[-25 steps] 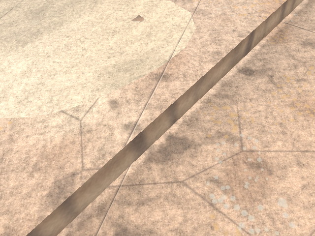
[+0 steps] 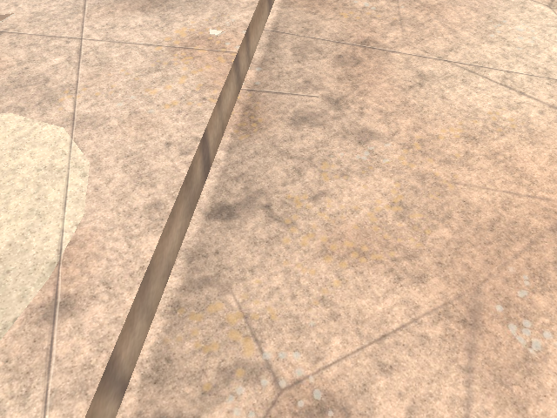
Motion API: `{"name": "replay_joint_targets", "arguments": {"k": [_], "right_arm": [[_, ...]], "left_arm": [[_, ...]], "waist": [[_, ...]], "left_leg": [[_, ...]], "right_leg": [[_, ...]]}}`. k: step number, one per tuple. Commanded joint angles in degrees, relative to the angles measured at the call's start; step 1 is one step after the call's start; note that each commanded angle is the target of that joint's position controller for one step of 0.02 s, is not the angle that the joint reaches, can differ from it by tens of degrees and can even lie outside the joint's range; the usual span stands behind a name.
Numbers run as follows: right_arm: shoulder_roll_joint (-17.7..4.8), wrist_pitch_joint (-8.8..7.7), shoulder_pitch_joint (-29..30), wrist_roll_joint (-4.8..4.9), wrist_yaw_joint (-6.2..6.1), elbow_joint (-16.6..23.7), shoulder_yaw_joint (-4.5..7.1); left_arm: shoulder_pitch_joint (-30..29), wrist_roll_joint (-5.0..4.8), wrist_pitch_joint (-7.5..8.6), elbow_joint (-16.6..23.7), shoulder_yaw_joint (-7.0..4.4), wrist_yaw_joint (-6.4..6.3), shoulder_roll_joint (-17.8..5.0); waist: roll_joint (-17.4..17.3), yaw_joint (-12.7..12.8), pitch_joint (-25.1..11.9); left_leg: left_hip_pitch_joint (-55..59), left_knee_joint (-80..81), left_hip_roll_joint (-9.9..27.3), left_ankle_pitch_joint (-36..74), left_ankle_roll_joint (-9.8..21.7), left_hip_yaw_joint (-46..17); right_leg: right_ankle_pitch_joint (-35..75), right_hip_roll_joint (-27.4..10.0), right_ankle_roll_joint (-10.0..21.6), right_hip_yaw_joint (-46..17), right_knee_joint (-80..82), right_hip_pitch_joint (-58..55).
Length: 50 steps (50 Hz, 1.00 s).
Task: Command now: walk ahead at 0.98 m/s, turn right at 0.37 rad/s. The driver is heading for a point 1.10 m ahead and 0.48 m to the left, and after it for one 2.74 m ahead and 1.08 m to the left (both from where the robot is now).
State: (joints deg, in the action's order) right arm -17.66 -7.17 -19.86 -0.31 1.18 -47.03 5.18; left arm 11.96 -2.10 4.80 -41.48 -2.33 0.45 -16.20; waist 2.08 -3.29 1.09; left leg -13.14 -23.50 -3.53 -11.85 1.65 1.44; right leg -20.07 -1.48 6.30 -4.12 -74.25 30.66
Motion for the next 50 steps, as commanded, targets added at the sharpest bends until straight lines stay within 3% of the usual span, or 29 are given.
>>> {"name": "replay_joint_targets", "arguments": {"k": [1,3,5,9,11,12,13,14,15,16,18,19,21,26,29,31,33,34,35,36,37,38,39,40,41,44,47,49,50], "right_arm": [[-0.3,-1.27,2.0,1.07,0.59,2.0,-1.21],[-3.4,-1.3,1.0,1.55,0.08,1.7,-0.91],[-4.8,-1.25,0.7,2.0,-0.47,2.3,-0.87],[-7.7,-0.48,-6.0,3.02,-0.91,1.4,-0.9],[-7.8,0.88,-8.2,2.02,-1.01,0.3,-1.49],[-8.3,1.41,-8.3,0.97,-0.88,-0.1,-1.74],[-7.3,1.22,-5.4,-0.15,-0.89,1.7,-2.33],[3.3,0.19,-14.0,-0.17,-1.0,3.3,-4.89],[3.1,-0.62,-16.0,4.02,-1.07,3.7,-5.1],[-0.6,-0.23,-8.0,5.78,-1.81,4.9,-3.8],[-1.2,1.07,0.9,3.19,-2.14,6.5,-3.25],[-0.3,2.14,-0.1,2.88,-1.58,6.9,-2.88],[1.9,4.74,0.3,3.59,-0.59,7.6,-2.75],[1.8,6.01,6.5,1.89,0.54,11.4,-2.84],[0.2,5.44,13.5,1.59,2.12,13.3,-2.78],[-1.5,4.88,15.5,1.91,2.99,14.3,-2.19],[-5.2,5.55,7.5,2.86,2.76,13.3,-0.48],[-8.4,6.18,-1.2,3.01,2.45,11.7,1.08],[-12.6,6.72,-15.2,2.59,1.75,7.7,3.5],[-14.1,7.22,-18.7,2.98,0.7,4.5,3.94],[-15.5,5.97,-9.1,1.78,1.4,7.6,2.24],[-11.9,4.48,-8.4,0.66,1.83,10.3,1.49],[-9.5,3.3,-8.8,0.61,1.94,10.1,1.33],[-9.0,2.43,-5.8,0.64,2.14,10.2,1.06],[-7.9,1.8,-2.0,0.33,2.08,11.0,0.49],[-6.3,1.74,3.9,0.82,0.05,12.4,-0.09],[-5.0,2.66,4.8,1.77,-2.31,12.3,-0.68],[-5.8,3.86,2.2,2.01,-2.92,10.8,-0.15],[-4.9,4.47,1.2,1.93,-3.12,10.5,-0.35]], "left_arm": [[-1.0,0.18,0.44,6.0,1.84,0.58,2.4],[-4.5,2.0,1.14,8.2,2.38,0.62,1.6],[-9.1,2.69,2.01,9.8,2.57,1.16,-0.1],[-16.0,1.12,3.41,11.8,1.69,2.18,-2.6],[-11.5,0.53,3.71,11.3,-0.52,1.64,-6.6],[-3.3,0.33,3.62,9.8,-2.05,1.1,-8.9],[10.1,0.8,3.03,7.5,-3.35,0.18,-11.1],[17.9,2.76,2.29,5.6,-4.63,-0.24,-17.9],[20.6,2.95,2.2,4.7,-4.21,0.6,-15.8],[17.0,1.99,2.35,3.6,-3.25,0.62,-11.2],[9.2,2.48,2.27,2.2,-1.83,0.84,-5.6],[6.0,3.47,2.43,1.5,-1.45,0.84,-3.3],[1.7,2.59,2.62,-0.3,-1.3,0.8,-0.4],[-1.3,3.07,3.14,-1.2,-2.46,-0.76,-4.5],[0.7,2.57,3.04,-1.6,-3.29,-1.36,-8.7],[1.6,2.63,2.51,-1.5,-3.98,-1.36,-12.3],[1.1,2.01,0.89,-0.6,-4.72,-1.45,-15.9],[-0.4,1.57,0.21,0.3,-5.01,-1.34,-16.8],[-3.4,0.97,0.3,1.4,-4.76,-1.01,-15.9],[-4.6,1.33,1.3,1.2,-2.5,-0.55,-7.8],[4.7,2.76,3.83,4.4,0.32,-0.04,1.3],[2.9,1.58,6.23,8.1,0.57,0.09,-3.0],[-4.0,-0.26,6.93,9.3,-0.49,-0.18,-7.2],[-5.5,0.14,6.66,9.7,-0.38,-0.68,-6.3],[-4.5,1.42,5.73,9.0,-0.13,-1.17,-5.1],[-2.4,3.27,2.76,9.1,-0.87,-1.38,-5.0],[-11.9,4.77,1.89,12.8,0.34,-1.4,-0.3],[-17.6,3.63,1.47,15.5,0.82,-1.47,2.4],[-14.9,2.07,1.01,15.1,0.47,-1.26,2.2]], "waist": [[-3.8,4.2,3.1],[-2.7,4.9,5.5],[-1.9,3.9,6.6],[-4.2,1.0,6.0],[-6.2,4.4,2.0],[-7.6,9.7,-3.4],[-8.0,17.1,-10.7],[11.7,12.4,-24.2],[19.8,12.2,-30.5],[12.7,12.1,-17.4],[2.1,8.9,-5.6],[4.5,5.5,-3.6],[6.2,2.5,0.0],[0.4,0.5,5.8],[-3.5,2.8,7.8],[-3.1,2.7,6.9],[3.1,-2.7,0.1],[5.0,-7.7,-4.2],[3.4,-14.5,-10.0],[-9.7,-13.8,-3.4],[-26.3,1.1,-4.4],[-20.0,-0.6,-14.4],[-9.4,-1.5,-8.3],[-0.6,1.5,-3.8],[3.5,4.1,-1.8],[2.1,7.9,1.2],[-0.3,4.9,2.8],[-4.9,1.2,0.1],[-8.9,1.8,-3.2]], "left_leg": [[3.6,16.0,17.3,-9.0,12.6,-22.4],[0.8,17.7,17.0,-5.6,13.4,-21.1],[-4.7,18.6,13.5,-0.3,11.5,-14.9],[-3.8,18.2,14.2,2.6,9.1,-12.7],[3.9,7.6,14.6,19.1,6.9,-12.2],[2.6,-4.5,12.8,29.7,5.3,-10.2],[-10.1,-22.6,10.6,26.8,2.9,-9.7],[-25.5,-47.3,4.1,-10.9,0.5,-7.1],[-31.8,-59.7,3.8,-14.5,1.8,-12.2],[-38.8,-65.2,6.3,-10.1,1.6,-10.1],[-36.9,-61.7,11.2,-3.1,1.8,-7.5],[-33.0,-58.7,13.0,-1.2,1.6,-8.5],[-30.5,-55.2,14.9,-2.6,1.7,-8.7],[-31.8,-43.6,14.4,10.6,1.1,-5.8],[-27.3,-29.5,12.4,18.8,3.0,0.2],[-22.0,-23.6,8.9,18.1,4.8,5.2],[-11.9,-27.4,3.2,9.1,6.8,10.0],[-0.9,-27.9,1.2,4.4,8.5,10.5],[18.1,-21.3,0.7,6.8,11.5,7.2],[24.2,-15.0,3.0,9.1,13.4,-1.0],[29.0,-12.2,8.3,10.6,20.1,-25.2],[31.6,3.9,17.0,-13.6,24.9,-46.3],[25.9,11.2,17.9,-22.1,22.2,-49.6],[17.5,11.5,17.4,-21.7,20.0,-47.5],[9.0,9.9,15.8,-16.9,19.1,-44.0],[-5.7,10.0,9.3,3.1,17.5,-29.4],[-14.0,6.0,2.2,22.0,13.9,-16.9],[-14.5,4.5,1.0,22.0,11.1,-16.6],[-11.7,2.2,2.5,20.3,10.8,-18.9]], "right_leg": [[2.0,-6.6,-0.2,-4.6,4.7,14.0],[10.2,-8.3,-1.8,-3.0,10.7,16.5],[19.1,-7.0,-3.6,-0.6,22.2,9.4],[24.6,-1.5,-6.1,2.6,37.6,-7.1],[17.4,1.2,-4.6,3.4,41.0,-12.7],[13.6,2.8,-3.2,5.2,40.4,-23.3],[11.9,-3.2,-1.6,0.5,36.4,-41.9],[-5.9,-20.6,4.1,-26.8,42.3,-60.6],[-25.4,-25.0,7.6,-50.4,57.8,-60.3],[-26.3,-23.0,5.2,-43.9,60.3,-52.8],[-6.4,-19.4,3.0,-24.2,59.2,-35.3],[-0.8,-17.5,2.9,-17.6,59.9,-28.8],[6.0,-15.7,1.2,-6.6,62.5,-22.7],[17.8,-12.9,0.4,10.7,66.7,-19.0],[20.4,-11.4,-1.3,17.4,68.2,-22.3],[39.1,-11.7,-2.2,19.7,64.7,-27.1],[76.5,-13.0,-2.1,20.2,51.1,-33.3],[84.5,-13.6,-1.6,19.5,39.0,-30.8],[79.4,-12.1,-2.2,17.6,21.0,-22.0],[19.8,-1.3,-5.5,15.8,-6.9,-6.9],[-16.2,5.8,-5.9,6.3,-24.4,13.2],[-10.8,5.2,-3.7,-3.9,-23.5,18.9],[-4.8,3.1,-2.6,-3.7,-18.2,20.9],[-0.8,0.8,-2.8,-3.6,-12.8,19.3],[1.8,-1.0,-3.9,-4.6,-9.8,14.7],[4.2,-3.2,-8.5,-3.5,0.9,5.3],[14.9,0.7,-10.4,3.9,20.1,-3.3],[20.8,4.7,-11.2,6.4,32.1,-10.1],[21.4,5.7,-12.2,5.0,32.1,-13.4]]}}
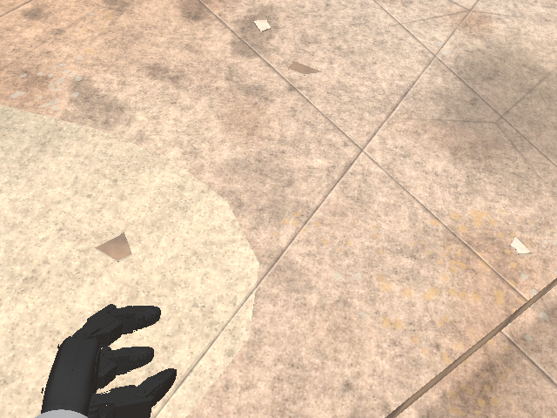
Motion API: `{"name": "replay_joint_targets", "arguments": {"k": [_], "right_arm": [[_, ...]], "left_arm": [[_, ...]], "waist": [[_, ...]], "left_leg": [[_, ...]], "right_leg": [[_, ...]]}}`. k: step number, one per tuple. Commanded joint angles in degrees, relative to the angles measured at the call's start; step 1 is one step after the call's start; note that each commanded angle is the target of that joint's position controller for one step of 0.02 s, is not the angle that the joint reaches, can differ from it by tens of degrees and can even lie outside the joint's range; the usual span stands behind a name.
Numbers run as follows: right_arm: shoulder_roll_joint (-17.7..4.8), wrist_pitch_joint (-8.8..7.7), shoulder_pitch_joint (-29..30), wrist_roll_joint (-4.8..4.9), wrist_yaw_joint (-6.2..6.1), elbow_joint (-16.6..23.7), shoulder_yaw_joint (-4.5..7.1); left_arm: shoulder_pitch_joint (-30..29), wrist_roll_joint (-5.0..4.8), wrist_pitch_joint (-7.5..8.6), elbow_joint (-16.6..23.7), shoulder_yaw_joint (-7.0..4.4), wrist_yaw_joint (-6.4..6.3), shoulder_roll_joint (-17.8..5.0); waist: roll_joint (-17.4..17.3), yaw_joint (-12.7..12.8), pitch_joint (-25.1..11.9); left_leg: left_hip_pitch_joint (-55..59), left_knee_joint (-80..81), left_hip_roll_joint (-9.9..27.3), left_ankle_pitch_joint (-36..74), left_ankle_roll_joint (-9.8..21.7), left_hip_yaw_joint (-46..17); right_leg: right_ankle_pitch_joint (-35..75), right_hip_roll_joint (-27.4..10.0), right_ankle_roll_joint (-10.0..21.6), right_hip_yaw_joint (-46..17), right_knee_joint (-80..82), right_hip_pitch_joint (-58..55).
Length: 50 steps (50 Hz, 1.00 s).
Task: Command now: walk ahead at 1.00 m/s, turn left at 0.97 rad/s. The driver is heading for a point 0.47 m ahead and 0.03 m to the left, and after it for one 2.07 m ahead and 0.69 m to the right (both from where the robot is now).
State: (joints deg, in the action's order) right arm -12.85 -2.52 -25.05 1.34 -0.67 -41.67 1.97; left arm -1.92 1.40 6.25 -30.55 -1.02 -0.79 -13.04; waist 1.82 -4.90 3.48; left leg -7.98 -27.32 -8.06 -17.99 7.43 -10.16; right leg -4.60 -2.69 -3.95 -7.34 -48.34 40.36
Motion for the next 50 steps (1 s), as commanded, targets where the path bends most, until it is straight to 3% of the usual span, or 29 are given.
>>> {"name": "replay_joint_targets", "arguments": {"k": [1,3,5,6,7,8,9,11,14,15,17,19,21,22,23,24,25,27,31,34,39,43,44,45,46,47,48,49,50], "right_arm": [[-8.7,0.06,7.8,0.31,-1.66,6.2,2.58],[-7.6,0.61,7.0,0.78,-1.18,7.7,2.17],[-7.7,1.13,8.7,1.04,-0.48,7.7,2.49],[-7.7,0.58,16.9,-0.68,-0.28,10.7,2.03],[2.3,-0.48,17.8,-3.25,0.03,13.8,-0.72],[1.5,-0.81,9.2,1.11,-0.52,14.1,-1.15],[-3.6,-0.49,10.3,3.55,-0.82,14.1,-0.29],[2.9,1.8,27.6,2.65,-1.2,21.0,-2.87],[7.7,2.85,31.7,1.89,2.23,28.8,-5.51],[6.0,2.84,31.5,1.5,3.28,30.5,-6.13],[0.9,2.75,25.4,-0.94,2.62,29.9,-4.73],[-3.2,1.47,19.0,-2.5,1.74,24.3,-2.09],[-9.6,1.62,6.9,-0.92,1.42,21.4,1.39],[-14.5,2.43,-2.7,0.18,1.5,16.8,3.61],[-20.3,1.71,-2.8,0.36,1.77,10.4,3.86],[-11.0,-0.25,-1.6,-0.43,2.19,11.0,1.38],[-7.9,-1.71,-1.7,-0.3,3.55,8.3,0.17],[0.2,-2.26,1.8,-0.88,5.38,1.4,-1.53],[6.0,-3.55,10.6,-2.57,4.44,-1.0,-2.71],[-0.8,-4.9,8.3,-3.33,0.93,-3.1,-1.4],[-10.4,-5.95,-1.0,-2.85,-2.49,-4.7,-0.19],[-15.4,-2.94,4.9,-3.21,-4.96,-2.1,2.54],[-16.3,-3.11,12.8,-3.51,-4.46,0.5,3.14],[-6.9,-4.74,19.9,-3.2,-2.18,2.9,0.98],[4.5,-6.79,12.4,-1.86,-0.07,7.5,-2.17],[1.9,-8.75,9.0,-0.09,1.41,10.9,-2.9],[-3.1,-9.88,13.2,0.39,2.0,12.2,-2.24],[-4.2,-9.72,13.2,-0.25,2.2,12.3,-1.69],[-4.5,-8.84,11.9,-1.31,2.04,11.8,-1.67]], "left_arm": [[1.2,-2.47,-0.99,3.7,-1.72,0.14,-2.9],[-1.5,-2.65,-0.63,5.5,-3.26,0.3,-6.0],[1.7,-0.46,1.97,5.0,-5.4,0.8,-7.0],[19.0,-1.47,1.88,0.1,-6.86,1.14,-9.6],[28.6,-1.59,1.57,-4.3,-6.04,1.73,-10.5],[27.9,3.21,0.7,-5.0,-5.9,2.44,-11.8],[27.3,3.57,-0.1,-5.2,-6.86,1.32,-12.9],[28.9,1.6,-1.06,-12.0,-4.29,-0.53,-4.7],[22.1,-0.8,-1.35,-19.4,0.0,-1.22,2.7],[15.3,-1.66,-1.98,-18.7,0.06,-0.91,1.0],[5.1,-1.06,-2.13,-16.2,-1.98,-1.44,-9.9],[13.9,-1.94,0.29,-17.7,-4.48,0.03,-21.1],[16.0,-2.92,-0.82,-16.6,-7.01,0.61,-27.8],[14.6,-2.97,-1.23,-14.9,-6.85,-0.14,-23.8],[18.5,0.04,-0.01,-11.4,-3.37,1.63,-8.2],[18.0,-2.64,2.14,-12.4,-4.41,3.37,-7.7],[9.5,-5.22,2.12,-8.4,-3.98,3.48,-4.7],[9.4,-3.99,0.88,-5.8,0.85,2.62,5.8],[19.4,-5.8,-3.79,-9.2,-0.06,2.97,-1.4],[10.9,-3.29,-4.12,-5.3,-0.72,2.59,-3.7],[1.7,-4.97,-1.64,-1.4,-1.72,4.99,-3.7],[20.4,-5.12,-4.17,-5.2,-5.09,5.83,-10.6],[38.7,-4.57,-5.05,-10.4,-6.83,4.92,-14.4],[44.8,-3.53,-5.51,-16.0,-5.36,4.12,-10.7],[35.9,0.62,-3.64,-13.5,-3.55,4.4,-8.5],[32.0,0.58,-3.03,-10.1,-3.52,3.82,-6.9],[32.0,-0.65,-2.63,-8.7,-3.86,3.31,-6.2],[27.1,-1.51,-1.91,-7.7,-3.78,3.31,-6.7],[22.6,-1.61,-1.21,-6.2,-3.91,3.22,-7.8]], "waist": [[-10.5,4.9,-7.0],[-8.7,5.1,-6.9],[-6.7,7.8,-10.4],[-9.6,16.2,-17.3],[5.0,14.3,-18.8],[18.1,10.2,-21.8],[18.0,12.2,-23.8],[8.3,13.7,-7.5],[4.5,3.4,6.7],[1.8,-1.1,7.6],[0.6,-8.0,0.9],[3.7,-9.1,-13.0],[9.8,-15.1,-23.2],[2.6,-17.3,-23.6],[-33.2,-4.4,-25.4],[-21.8,-6.5,-26.9],[-12.3,-5.3,-13.0],[-3.8,3.1,1.3],[-2.0,11.1,3.0],[-1.9,8.0,2.3],[-5.9,4.0,-3.5],[-14.8,15.4,-9.2],[-11.7,24.2,-13.5],[5.3,24.3,-8.1],[20.0,10.0,-9.7],[15.1,8.4,-17.5],[2.4,9.3,-14.1],[-8.7,4.4,-7.2],[-10.0,1.1,-4.2]], "left_leg": [[-11.3,2.8,8.2,28.4,4.6,-10.1],[-3.4,-2.6,8.0,41.7,2.9,-13.6],[-2.4,-21.9,3.8,60.4,-2.4,-13.5],[-13.7,-38.3,3.8,49.2,-3.7,-10.0],[-36.6,-54.1,-0.3,-14.1,-3.9,-4.8],[-51.0,-78.8,-0.6,-25.6,-6.1,-0.9],[-61.1,-93.5,5.7,-21.4,-8.2,2.8],[-75.1,-106.4,11.5,-25.1,-7.0,4.9],[-74.8,-107.5,14.7,-27.7,-3.4,0.7],[-65.6,-89.7,15.5,-23.2,-3.2,4.6],[-23.8,-65.1,12.2,-6.3,-3.7,13.4],[-5.6,-63.4,4.9,-8.1,-2.3,20.9],[-1.9,-38.1,1.1,-14.2,0.0,17.2],[11.0,-20.9,4.5,-10.6,3.5,0.4],[16.1,-2.7,15.1,-10.6,7.6,-33.4],[12.3,5.6,24.3,-24.3,8.0,-45.2],[3.3,6.9,27.2,-25.2,6.8,-40.6],[-9.9,1.7,22.4,-11.5,0.0,-18.2],[-17.1,8.3,16.3,7.8,-5.0,7.9],[-15.0,18.7,12.3,17.0,-6.8,19.2],[8.3,16.8,15.4,55.5,-11.6,22.4],[13.5,-11.0,20.4,93.5,-11.5,21.8],[4.2,-34.6,17.7,86.0,-10.5,20.5],[-16.5,-64.1,5.6,11.1,-8.8,19.6],[-39.2,-81.5,2.7,-16.1,-7.6,6.5],[-47.7,-82.4,2.9,-13.8,-5.9,-0.6],[-48.2,-75.4,5.1,-8.3,-3.6,-0.3],[-45.7,-66.1,7.9,-2.7,-3.2,0.5],[-41.9,-60.1,9.3,-0.4,-4.8,-0.4]], "right_leg": [[2.6,7.0,-2.3,6.6,7.3,-22.0],[-10.8,9.2,-1.1,10.5,14.4,-20.2],[10.4,6.7,2.6,9.6,27.3,-35.8],[15.1,0.8,5.2,6.5,27.7,-54.4],[45.9,-12.8,8.3,-4.7,17.6,-73.8],[71.3,-28.4,17.0,-16.2,11.0,-76.9],[37.8,-33.4,23.7,-24.9,19.9,-76.7],[-1.9,-27.2,16.0,-15.5,33.2,-66.2],[-1.5,-20.7,7.7,3.4,40.2,-39.9],[-7.8,-15.2,5.6,11.4,45.0,-28.1],[14.9,-8.1,7.9,22.9,54.9,-2.4],[78.7,-12.2,12.9,21.2,44.1,-15.4],[102.1,-15.3,14.5,15.5,18.3,-37.7],[68.4,-13.2,12.2,9.2,-7.8,-27.9],[-13.2,2.8,10.4,3.6,-34.1,-6.1],[-13.0,7.2,13.6,-14.5,-52.9,2.8],[-13.6,7.7,14.4,-8.8,-61.6,12.0],[-7.7,2.9,15.0,-5.4,-60.6,17.5],[0.2,0.0,11.2,-2.8,-46.0,13.0],[10.8,2.3,8.4,5.8,-25.7,6.8],[15.0,6.1,10.4,17.5,4.6,-4.2],[4.4,8.8,12.7,19.1,8.0,-23.7],[8.1,4.4,17.3,10.9,13.8,-40.9],[13.4,0.2,19.1,4.2,17.6,-50.6],[9.1,-0.5,24.3,-12.6,9.9,-57.8],[-19.6,-7.7,32.1,-33.0,22.8,-61.2],[-31.1,-8.8,30.2,-37.6,33.1,-56.2],[-31.5,-8.3,27.4,-35.9,36.2,-44.8],[-30.0,-6.3,27.6,-35.4,37.3,-35.3]]}}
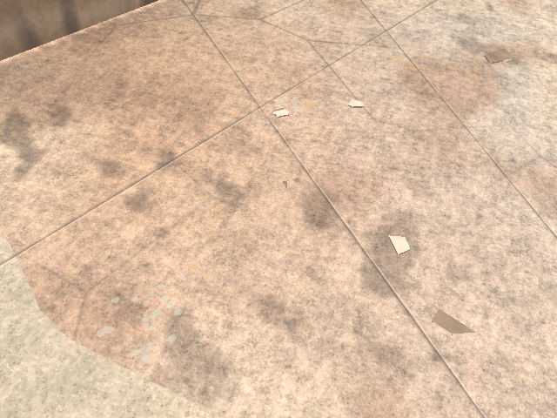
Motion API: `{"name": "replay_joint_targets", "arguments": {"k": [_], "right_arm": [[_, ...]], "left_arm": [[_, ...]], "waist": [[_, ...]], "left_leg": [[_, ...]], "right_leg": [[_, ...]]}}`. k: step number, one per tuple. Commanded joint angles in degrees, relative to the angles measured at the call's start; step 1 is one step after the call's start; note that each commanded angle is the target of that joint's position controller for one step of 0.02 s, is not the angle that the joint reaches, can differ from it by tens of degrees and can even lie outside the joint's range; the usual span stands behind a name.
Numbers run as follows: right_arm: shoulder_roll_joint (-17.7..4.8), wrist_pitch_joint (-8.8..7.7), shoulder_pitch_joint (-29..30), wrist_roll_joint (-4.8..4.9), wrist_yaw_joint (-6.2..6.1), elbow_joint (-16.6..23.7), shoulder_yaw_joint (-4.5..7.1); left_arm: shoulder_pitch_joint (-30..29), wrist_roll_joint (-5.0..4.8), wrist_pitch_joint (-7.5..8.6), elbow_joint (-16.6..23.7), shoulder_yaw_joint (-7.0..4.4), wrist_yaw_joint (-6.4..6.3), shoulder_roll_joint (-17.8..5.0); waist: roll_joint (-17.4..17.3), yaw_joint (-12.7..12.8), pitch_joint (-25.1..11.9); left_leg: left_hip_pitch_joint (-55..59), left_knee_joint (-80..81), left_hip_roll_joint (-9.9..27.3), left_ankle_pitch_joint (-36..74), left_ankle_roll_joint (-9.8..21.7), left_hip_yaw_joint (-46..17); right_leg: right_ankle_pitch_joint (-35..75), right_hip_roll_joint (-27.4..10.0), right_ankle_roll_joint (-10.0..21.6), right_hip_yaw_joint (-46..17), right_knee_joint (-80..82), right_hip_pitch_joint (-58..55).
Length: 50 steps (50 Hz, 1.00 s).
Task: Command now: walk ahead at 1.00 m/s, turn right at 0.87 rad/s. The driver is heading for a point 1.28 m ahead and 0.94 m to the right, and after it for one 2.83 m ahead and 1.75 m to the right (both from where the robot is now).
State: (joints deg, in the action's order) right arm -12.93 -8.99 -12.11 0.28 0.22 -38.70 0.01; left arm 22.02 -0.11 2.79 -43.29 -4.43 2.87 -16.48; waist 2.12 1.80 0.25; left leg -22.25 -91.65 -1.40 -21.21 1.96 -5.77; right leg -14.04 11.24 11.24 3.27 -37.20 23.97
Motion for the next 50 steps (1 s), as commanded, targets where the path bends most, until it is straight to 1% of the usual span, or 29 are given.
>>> {"name": "replay_joint_targets", "arguments": {"k": [1,4,6,8,10,11,12,13,14,15,16,17,18,20,22,25,29,32,33,34,35,36,37,38,39,40,42,45,50], "right_arm": [[-6.0,-1.32,-1.3,-0.84,0.69,8.3,0.78],[-7.3,0.06,5.8,-1.86,-1.57,10.8,1.1],[-3.7,-0.1,14.1,-3.2,-1.64,13.2,0.1],[-3.4,0.59,13.8,-1.03,-1.62,13.6,1.09],[-6.2,1.38,11.5,1.07,-1.82,13.2,2.96],[-7.3,1.44,8.4,0.92,-2.02,12.3,3.95],[-8.6,1.33,-0.2,-0.05,-2.1,10.0,4.82],[-11.5,1.72,-8.8,-1.26,-2.11,8.4,5.03],[-12.3,2.09,-9.2,-4.2,-1.23,9.3,4.49],[-14.0,3.06,-3.5,-2.47,-0.77,9.2,5.62],[-9.9,3.82,0.6,-2.0,-1.61,9.7,5.17],[-6.2,4.87,2.9,-1.79,-2.6,9.6,3.94],[-5.4,5.7,5.1,-1.65,-2.96,9.0,3.23],[-6.6,6.01,6.9,-1.66,-2.76,6.0,4.04],[-9.1,5.68,6.4,-1.73,-2.38,3.5,5.25],[-11.7,5.9,8.5,-0.93,-2.12,2.4,6.23],[-14.0,6.21,9.8,0.5,-1.35,1.3,7.07],[-13.8,6.66,8.3,1.27,-0.95,0.1,7.42],[-12.2,7.03,5.9,1.07,-0.77,-0.9,7.12],[-9.9,7.62,3.8,-0.36,-0.66,-0.7,6.54],[-8.4,7.65,6.3,-2.04,-1.13,3.9,5.6],[-11.0,7.25,10.1,-1.59,-1.36,4.1,6.19],[-11.4,7.0,11.2,-0.39,-1.49,4.3,6.32],[-11.4,6.92,9.5,-0.67,-1.97,2.9,6.49],[-11.9,6.98,9.0,-1.34,-2.36,2.6,6.7],[-11.4,7.01,8.8,-1.55,-2.15,2.3,6.68],[-9.3,6.98,8.4,-0.97,-1.61,1.9,6.11],[-7.0,7.18,9.6,-0.41,-0.92,1.9,5.11],[-8.8,7.2,8.1,0.12,0.04,1.9,5.81]], "left_arm": [[-4.2,0.14,2.55,7.7,-0.64,-0.86,-4.7],[-5.7,-0.76,2.74,7.7,-0.01,-2.48,-3.6],[-4.7,-1.88,1.38,5.9,-0.79,-4.26,-5.6],[1.0,-2.53,-0.38,3.5,-1.54,-4.75,-6.9],[0.5,-3.37,-1.62,3.3,-1.59,-5.36,-5.9],[-0.8,-3.27,-1.85,3.9,-1.56,-5.52,-5.0],[-2.9,-2.38,-1.81,5.5,-1.23,-5.39,-3.2],[-0.9,0.31,-1.81,8.0,0.72,-5.06,3.6],[10.5,-0.17,-1.33,9.8,1.68,-4.16,3.4],[13.3,-1.86,-1.62,9.5,0.76,-3.27,-3.1],[5.5,-2.49,-2.43,9.9,0.03,-3.47,-5.1],[-1.3,-2.05,-3.62,10.9,-0.56,-3.99,-6.2],[-3.9,-1.81,-4.93,12.0,-0.97,-4.22,-6.1],[-6.0,-1.5,-5.96,13.2,-0.42,-3.94,-3.2],[-8.0,-1.14,-5.48,13.9,0.2,-4.01,-1.2],[-8.6,-1.1,-5.55,13.1,-0.18,-3.24,-3.2],[-12.7,-1.12,-7.24,14.0,-1.43,-1.88,-6.2],[-13.4,-0.85,-7.88,14.4,-2.55,-1.5,-6.8],[-10.9,-0.64,-7.75,13.7,-3.44,-2.05,-8.0],[-6.2,-0.58,-7.28,13.4,-5.57,-3.09,-14.8],[-7.4,0.91,-6.03,15.4,-5.86,-3.31,-19.9],[-6.9,1.22,-4.44,15.8,-5.21,-2.75,-16.6],[-8.4,0.95,-3.41,15.5,-4.45,-2.88,-15.0],[-11.3,-0.24,-3.28,15.7,-4.03,-3.34,-13.0],[-14.3,-1.08,-3.79,16.4,-3.43,-3.88,-11.4],[-16.0,-0.75,-4.28,17.2,-3.12,-4.4,-10.9],[-16.0,-0.23,-4.83,17.4,-3.23,-4.95,-10.7],[-15.4,-0.83,-5.24,17.2,-3.76,-5.35,-11.3],[-15.9,-1.19,-5.8,17.4,-3.93,-4.77,-11.1]], "waist": [[-10.7,-6.9,1.9],[-9.4,-6.2,7.4],[-4.9,-2.4,6.8],[0.6,0.4,-0.3],[3.8,-1.5,-3.0],[4.0,-3.8,-5.3],[4.3,-7.9,-11.0],[-5.8,-8.1,-20.5],[-22.6,-2.1,-31.2],[-23.5,-0.6,-32.7],[-17.7,-2.5,-25.2],[-10.5,-3.4,-17.3],[-8.2,-2.0,-11.2],[-7.9,-0.5,-3.8],[-9.7,-1.0,-4.1],[-8.8,-0.4,-8.2],[-10.4,-1.0,-6.1],[-8.4,-0.7,-5.0],[-5.2,-0.2,-5.2],[9.2,0.6,-4.3],[20.0,-1.0,-7.3],[11.0,2.6,-10.2],[8.1,1.0,-8.5],[3.7,-1.1,-7.6],[3.7,-2.3,-7.4],[4.3,-3.2,-7.9],[3.8,-3.4,-9.3],[4.1,-2.6,-10.0],[8.2,-2.4,-9.0]], "left_leg": [[-24.4,8.7,4.0,3.7,-1.2,-4.9],[-15.8,27.5,6.2,6.2,-4.7,-1.2],[-1.2,47.2,1.9,18.0,-5.7,3.9],[8.5,56.4,-4.2,27.6,-7.5,4.9],[11.8,64.9,-4.9,28.6,-7.6,2.0],[15.5,67.9,-4.0,31.0,-6.7,1.8],[24.6,66.9,0.6,35.7,-4.3,-0.2],[39.4,59.8,16.7,56.9,1.2,-13.7],[48.7,59.9,31.1,71.0,10.7,-34.9],[47.1,61.6,35.0,48.1,17.9,-41.9],[40.1,65.9,28.7,27.6,15.5,-34.6],[30.3,68.1,23.6,21.2,12.1,-24.6],[20.5,69.6,19.9,23.2,10.2,-17.5],[8.1,72.5,15.6,27.3,7.9,-6.5],[8.2,74.0,16.2,35.1,9.1,-1.8],[9.6,74.0,19.2,34.7,9.5,1.9],[8.8,74.0,20.3,23.0,7.1,7.3],[10.1,67.6,19.6,17.2,3.6,11.3],[7.5,61.4,17.4,13.6,1.2,13.5],[-4.3,43.4,10.7,1.2,-3.9,18.9],[-22.0,27.7,1.8,-16.9,-7.2,11.9],[-23.6,21.4,2.1,-15.0,-6.2,2.7],[-23.2,21.6,2.5,-9.9,-4.6,0.8],[-22.1,24.4,3.4,-5.4,-4.3,0.1],[-20.0,27.7,3.5,-2.7,-4.6,0.1],[-16.1,28.9,2.5,-0.7,-5.0,0.7],[-12.4,34.6,0.0,1.5,-5.8,1.2],[-7.9,44.5,-2.3,2.9,-6.2,0.1],[0.9,57.3,-3.2,3.8,-4.9,-1.3]], "right_leg": [[-17.2,-18.3,12.1,-43.7,27.3,-11.3],[0.5,-12.7,9.4,-32.0,26.4,6.0],[12.6,-6.0,4.4,-22.1,22.1,14.4],[10.9,-4.4,0.3,-23.5,16.2,10.3],[9.6,-3.9,-3.5,-26.1,8.5,3.0],[12.9,-2.9,-6.3,-25.0,1.3,0.1],[13.7,-1.7,-9.5,-22.3,-10.9,0.5],[-19.1,0.5,-11.8,-16.3,-29.3,7.9],[-32.6,-0.9,-13.7,-17.1,-46.4,15.3],[-25.9,-7.1,-15.4,-15.4,-57.8,21.0],[-17.6,-10.7,-15.7,-11.6,-57.8,25.7],[-12.1,-12.7,-16.0,-9.2,-54.7,25.0],[-10.6,-14.0,-16.2,-8.3,-51.1,21.5],[-11.3,-15.3,-15.3,-6.1,-39.0,14.6],[-9.8,-15.7,-14.9,-4.2,-29.6,12.5],[-0.9,-16.8,-13.4,-4.2,-18.8,6.0],[2.0,-15.9,-11.3,-1.6,-8.3,-0.9],[3.3,-13.2,-8.4,1.2,2.6,-6.4],[5.7,-11.9,-6.5,0.2,6.0,-11.5],[23.3,-20.8,-1.1,-15.8,13.9,-20.8],[24.6,-31.3,11.0,-38.2,16.3,-26.8],[21.5,-30.9,11.5,-37.3,18.4,-25.5],[19.1,-28.4,8.3,-33.2,18.3,-23.2],[17.1,-25.3,4.8,-29.2,17.3,-20.8],[17.7,-23.7,3.0,-26.8,16.6,-18.0],[19.9,-21.8,2.4,-25.1,16.1,-14.6],[21.6,-19.6,2.1,-24.4,15.1,-12.9],[18.0,-18.3,1.4,-27.3,13.9,-11.7],[12.4,-16.7,-0.3,-34.8,12.8,-9.1]]}}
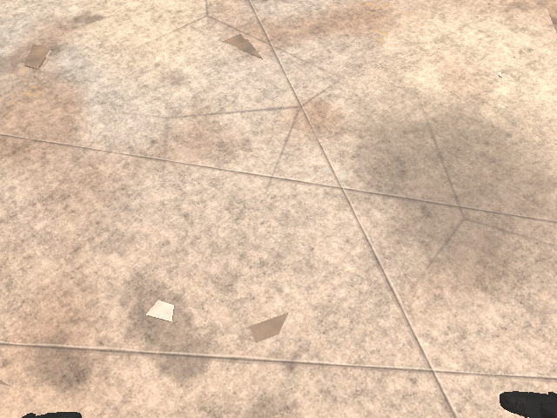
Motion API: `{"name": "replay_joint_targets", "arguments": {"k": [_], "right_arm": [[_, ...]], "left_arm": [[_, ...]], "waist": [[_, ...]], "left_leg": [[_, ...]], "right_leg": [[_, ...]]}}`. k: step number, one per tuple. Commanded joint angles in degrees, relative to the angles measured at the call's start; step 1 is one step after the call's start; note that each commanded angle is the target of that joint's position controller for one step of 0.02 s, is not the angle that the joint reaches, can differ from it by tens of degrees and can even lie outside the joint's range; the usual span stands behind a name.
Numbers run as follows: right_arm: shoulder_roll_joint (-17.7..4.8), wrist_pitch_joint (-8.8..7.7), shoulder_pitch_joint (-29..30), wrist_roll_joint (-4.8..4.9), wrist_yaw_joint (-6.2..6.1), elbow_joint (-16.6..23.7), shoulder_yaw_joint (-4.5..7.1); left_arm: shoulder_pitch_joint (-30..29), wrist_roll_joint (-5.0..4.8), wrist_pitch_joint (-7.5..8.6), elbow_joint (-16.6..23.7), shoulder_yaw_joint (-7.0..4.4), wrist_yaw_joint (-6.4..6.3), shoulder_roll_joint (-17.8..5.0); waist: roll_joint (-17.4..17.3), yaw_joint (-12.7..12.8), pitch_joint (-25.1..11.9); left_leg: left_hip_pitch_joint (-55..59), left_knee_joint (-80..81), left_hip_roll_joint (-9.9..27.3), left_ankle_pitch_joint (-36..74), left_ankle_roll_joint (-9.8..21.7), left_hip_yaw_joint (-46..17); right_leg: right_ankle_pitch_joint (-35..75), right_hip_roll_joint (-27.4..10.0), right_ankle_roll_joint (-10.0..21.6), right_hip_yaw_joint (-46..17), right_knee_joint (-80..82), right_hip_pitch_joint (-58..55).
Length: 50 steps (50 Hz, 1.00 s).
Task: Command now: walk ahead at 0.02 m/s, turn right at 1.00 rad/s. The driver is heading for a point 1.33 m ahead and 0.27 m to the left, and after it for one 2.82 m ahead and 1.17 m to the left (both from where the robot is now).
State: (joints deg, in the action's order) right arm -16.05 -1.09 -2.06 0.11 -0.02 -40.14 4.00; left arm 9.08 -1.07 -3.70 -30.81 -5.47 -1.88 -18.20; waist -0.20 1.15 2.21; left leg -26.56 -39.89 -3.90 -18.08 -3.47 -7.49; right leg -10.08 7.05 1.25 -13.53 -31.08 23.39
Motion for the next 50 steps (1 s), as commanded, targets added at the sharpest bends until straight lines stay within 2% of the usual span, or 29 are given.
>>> {"name": "replay_joint_targets", "arguments": {"k": [1,2,3,4,5,6,8,9,11,17,21,23,24,25,26,27,28,29,31,32,34,37,41,44,46,47,48,49,50], "right_arm": [[-6.0,-0.8,-3.9,0.32,0.37,2.8,2.16],[-7.2,-0.77,-6.4,-0.07,0.26,1.9,2.7],[-10.6,-0.29,-6.5,-1.06,-0.07,2.4,3.42],[-12.8,-0.07,-7.1,-3.04,-0.04,2.3,3.77],[-10.4,-0.71,-3.9,-2.64,-0.17,4.2,3.24],[-8.3,-0.91,-2.8,-1.19,-0.64,4.7,2.63],[-7.7,-1.44,-5.7,0.36,-1.25,3.7,2.15],[-7.6,-1.97,-8.7,0.23,-1.19,2.8,1.9],[-7.4,-2.85,-13.1,-0.2,-0.82,1.5,1.82],[-9.6,-3.42,-16.1,0.56,-0.87,0.9,1.82],[-11.3,-3.3,-17.1,2.11,0.19,0.1,1.72],[-10.6,-2.67,-16.5,2.74,0.66,-0.1,1.12],[-8.5,-2.67,-16.1,2.38,0.82,0.2,0.33],[-5.0,-3.2,-13.7,1.53,1.13,1.5,-0.82],[1.4,-4.26,-10.9,0.13,1.44,4.1,-2.61],[0.1,-5.96,-13.6,2.63,1.01,6.5,-2.26],[-3.9,-6.11,-10.2,3.74,0.67,7.0,-1.36],[-4.9,-5.6,-8.0,3.32,0.75,7.1,-1.02],[-4.2,-3.93,-9.8,2.06,1.18,5.6,-0.85],[-3.7,-3.0,-11.1,2.43,1.64,4.9,-0.68],[-2.6,-1.63,-11.6,2.75,2.11,3.8,-0.69],[-2.4,-1.05,-6.8,2.35,2.35,5.1,-0.73],[-1.0,-1.85,1.3,2.48,4.59,7.5,-1.5],[-2.4,-2.43,4.5,3.0,5.8,9.8,-0.98],[-6.1,-1.52,-4.8,3.62,5.55,8.6,0.75],[-10.3,-0.67,-16.6,3.47,5.01,5.9,2.68],[-14.2,0.0,-31.0,2.83,3.88,1.7,4.86],[-14.1,0.63,-31.2,2.37,2.58,-1.1,4.18],[-15.4,-0.79,-25.1,0.5,2.45,3.1,3.56]], "left_arm": [[-4.0,-0.59,0.54,5.0,-2.76,0.01,-9.0],[-3.9,-0.74,0.45,4.9,-2.2,-0.02,-7.5],[0.8,-0.04,0.24,4.2,-0.97,-0.01,-3.1],[1.0,-0.28,1.04,5.6,-1.35,0.09,-5.0],[2.2,0.4,1.97,4.5,-2.14,0.24,-8.8],[2.0,0.39,2.23,3.3,-2.34,0.53,-9.8],[3.6,1.2,2.74,1.0,-1.37,0.95,-6.8],[3.5,1.1,3.35,0.5,-0.57,1.37,-4.8],[0.9,0.65,4.69,1.1,0.29,1.59,-3.1],[-3.8,-0.28,7.38,2.5,1.99,1.55,-0.9],[-3.3,-0.85,8.52,1.9,2.47,2.4,-0.9],[-0.5,-1.38,9.33,1.5,2.42,2.71,-0.8],[4.6,-1.59,9.37,-0.3,1.68,2.46,-1.9],[14.4,-1.5,9.47,-2.7,0.39,1.95,-4.3],[25.2,0.24,9.21,-4.3,-0.74,1.43,-9.4],[25.0,1.42,9.42,-3.7,-1.56,1.92,-13.1],[23.1,1.03,10.15,-3.8,-0.71,2.27,-9.6],[20.4,1.0,10.48,-4.1,0.44,2.39,-6.3],[14.3,1.48,10.4,-4.7,1.9,2.82,-2.2],[12.9,1.69,10.54,-5.4,2.25,2.81,-0.8],[12.3,1.96,10.96,-7.1,2.25,2.55,-0.1],[12.2,2.62,11.23,-9.4,2.28,1.63,0.0],[16.0,2.28,10.76,-12.7,1.99,0.29,-2.7],[17.5,2.11,9.4,-13.8,1.0,-1.03,-8.5],[14.9,1.98,7.8,-12.9,-0.02,-2.12,-12.0],[11.4,1.99,7.44,-11.6,-0.47,-1.94,-13.1],[7.4,1.46,7.96,-9.9,-0.51,-1.17,-12.8],[7.6,2.83,9.95,-8.6,2.3,0.12,-2.0],[13.4,0.26,12.97,-3.7,4.59,1.13,3.1]], "waist": [[10.6,-3.0,-10.5],[9.2,-3.7,-10.9],[-1.9,-1.0,-13.0],[-17.4,-0.1,-9.4],[-14.5,0.6,-6.8],[-12.3,0.3,-5.7],[-7.8,-0.9,-4.9],[-6.4,-1.9,-4.3],[-5.9,-3.8,-1.9],[-10.4,-5.4,-0.8],[-10.9,-4.9,0.5],[-8.4,-1.5,1.4],[-6.3,1.3,-0.4],[-3.5,6.7,-5.1],[10.4,10.4,-11.4],[17.8,8.0,-12.9],[11.4,8.3,-8.2],[10.5,7.2,-3.4],[8.9,2.5,0.7],[8.7,0.7,1.8],[6.9,-0.5,3.1],[4.5,-0.6,6.2],[2.1,1.6,8.3],[6.4,-0.2,5.3],[12.0,-7.1,-0.4],[12.6,-13.1,-5.8],[8.9,-19.7,-11.0],[-9.2,-13.9,-6.2],[-18.1,-5.1,-16.3]], "left_leg": [[9.5,11.7,-0.2,4.2,1.2,1.0],[15.1,17.3,3.1,9.4,2.5,0.9],[22.3,19.9,15.7,11.3,7.0,-10.0],[19.8,26.9,24.1,-0.4,15.7,-27.3],[18.1,28.7,25.2,-16.4,17.4,-29.9],[17.8,28.7,22.3,-22.2,15.2,-25.1],[20.0,28.7,18.7,-22.6,12.4,-19.5],[19.5,29.3,17.5,-22.2,12.0,-17.2],[19.5,30.4,16.5,-20.3,12.3,-14.4],[16.5,32.5,17.0,-11.2,13.9,-9.4],[8.9,30.6,17.2,-8.8,14.0,-6.7],[4.6,26.9,17.1,-9.8,13.7,-7.7],[0.0,22.6,15.3,-8.1,12.6,-7.0],[-8.3,10.5,10.9,-4.3,10.3,-3.9],[-19.5,-15.3,5.6,-9.3,7.0,2.3],[-32.9,-28.3,3.1,-9.0,6.4,0.4],[-39.0,-36.4,6.9,-4.6,6.4,-1.8],[-41.4,-38.2,7.9,0.5,6.5,-1.2],[-35.6,-36.6,10.7,7.0,5.2,-1.1],[-32.4,-36.6,11.3,9.2,4.9,-1.1],[-30.2,-37.0,10.4,14.3,4.2,-0.7],[-27.7,-28.8,8.2,21.4,4.5,2.2],[-22.0,-12.9,6.7,25.8,8.0,10.5],[-11.0,-5.2,1.3,20.5,11.5,18.5],[-0.6,-5.7,-1.5,13.1,13.5,20.0],[12.9,-5.7,-1.8,10.3,15.6,18.0],[33.8,2.8,-0.7,14.2,18.0,12.1],[44.4,-0.6,4.9,12.4,19.9,0.6],[53.7,11.2,15.3,-8.3,32.1,-32.8]], "right_leg": [[6.7,-11.2,8.4,-18.2,5.2,-6.8],[1.9,-9.0,6.1,-15.9,1.8,-4.3],[-16.8,-3.1,3.0,-8.4,-10.6,2.0],[-25.1,2.6,0.6,1.4,-21.8,14.3],[-19.5,-3.2,-0.3,1.0,-30.2,17.6],[-14.9,-4.4,-0.8,3.3,-33.4,19.4],[-10.0,-5.4,-2.1,6.2,-38.9,21.4],[-8.5,-5.8,-2.0,7.4,-40.2,21.2],[-6.0,-6.8,-1.9,8.8,-38.7,22.6],[-2.3,-9.9,-2.9,13.0,-18.7,15.2],[-6.0,-8.5,-1.7,15.6,-5.6,1.3],[-4.0,-7.7,0.2,16.1,2.7,-7.5],[-2.8,-7.2,0.8,16.6,4.0,-16.8],[-4.1,-10.5,1.6,12.4,3.7,-31.4],[-13.5,-23.8,3.2,-4.0,6.3,-43.2],[-31.3,-32.9,10.9,-24.9,13.5,-43.7],[-39.7,-32.7,11.9,-25.9,16.5,-40.6],[-34.4,-30.6,10.4,-18.9,17.1,-37.0],[-21.6,-25.7,8.0,-6.1,19.1,-26.7],[-16.1,-24.0,6.4,-0.9,20.3,-22.9],[-5.2,-22.0,4.5,7.9,22.0,-20.0],[6.2,-19.1,2.1,18.5,24.1,-17.3],[18.5,-18.9,-1.6,25.8,25.1,-21.5],[58.4,-20.0,-3.3,28.9,17.3,-27.5],[81.4,-22.6,-2.3,28.7,3.5,-30.5],[85.2,-23.1,-1.1,27.4,-9.4,-26.6],[72.4,-19.8,-0.2,26.6,-28.6,-15.2],[-11.0,-8.7,-0.8,23.0,-54.1,7.8],[-24.0,-2.7,-1.0,10.0,-67.9,25.6]]}}
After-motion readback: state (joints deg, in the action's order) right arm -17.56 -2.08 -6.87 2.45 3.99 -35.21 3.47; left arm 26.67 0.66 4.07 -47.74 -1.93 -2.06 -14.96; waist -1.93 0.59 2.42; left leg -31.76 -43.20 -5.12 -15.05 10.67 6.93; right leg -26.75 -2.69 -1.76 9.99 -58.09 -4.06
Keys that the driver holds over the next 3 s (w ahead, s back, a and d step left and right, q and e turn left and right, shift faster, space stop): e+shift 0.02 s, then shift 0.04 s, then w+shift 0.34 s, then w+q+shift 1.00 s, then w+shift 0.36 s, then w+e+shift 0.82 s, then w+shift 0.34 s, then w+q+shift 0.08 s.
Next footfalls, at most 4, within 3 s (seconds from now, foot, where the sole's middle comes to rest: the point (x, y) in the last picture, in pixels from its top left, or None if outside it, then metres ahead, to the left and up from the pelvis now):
0.04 left None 0.09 0.12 -0.77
0.52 right None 0.12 -0.20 -0.77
0.96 left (312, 366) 0.55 -0.02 -0.77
1.38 right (326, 218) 0.99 -0.06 -0.77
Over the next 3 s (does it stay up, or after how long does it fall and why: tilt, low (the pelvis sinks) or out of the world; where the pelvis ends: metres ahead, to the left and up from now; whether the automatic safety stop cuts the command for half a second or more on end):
stays up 1.86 0.73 0.01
